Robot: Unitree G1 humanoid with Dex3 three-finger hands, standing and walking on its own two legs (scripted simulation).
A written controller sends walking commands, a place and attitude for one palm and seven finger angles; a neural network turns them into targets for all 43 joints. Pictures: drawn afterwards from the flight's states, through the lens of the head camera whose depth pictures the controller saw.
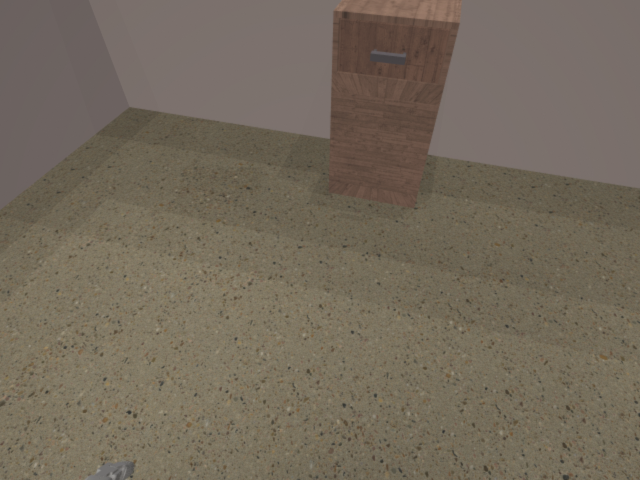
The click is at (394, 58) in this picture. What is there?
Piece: drawer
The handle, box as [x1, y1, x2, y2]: [370, 49, 405, 64]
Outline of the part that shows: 370,60 403,64 405,59 405,53 397,54 380,52 374,49 373,51 371,51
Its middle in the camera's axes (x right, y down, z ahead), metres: +0.24 -0.64 +1.36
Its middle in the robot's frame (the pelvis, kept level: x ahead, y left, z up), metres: +1.45 -0.17 -0.07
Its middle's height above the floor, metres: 0.70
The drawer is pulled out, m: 0.00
